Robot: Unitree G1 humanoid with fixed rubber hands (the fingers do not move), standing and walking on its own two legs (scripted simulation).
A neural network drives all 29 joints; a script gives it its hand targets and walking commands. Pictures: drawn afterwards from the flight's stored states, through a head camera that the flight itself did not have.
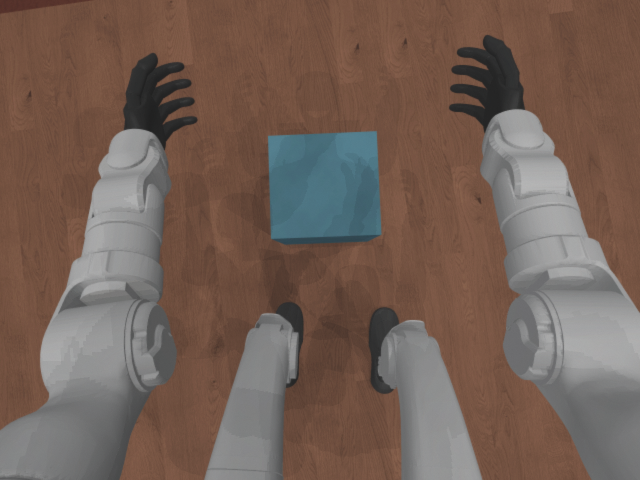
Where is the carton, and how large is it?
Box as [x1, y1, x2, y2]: [268, 131, 380, 244]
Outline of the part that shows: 376,131 268,136 270,221 272,239 285,244 367,241 380,234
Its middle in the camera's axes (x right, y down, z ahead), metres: +0.02 -0.10 +0.87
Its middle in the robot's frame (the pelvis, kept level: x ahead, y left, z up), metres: +0.48 +0.04 -0.52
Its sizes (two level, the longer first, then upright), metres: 0.210 0.200 0.250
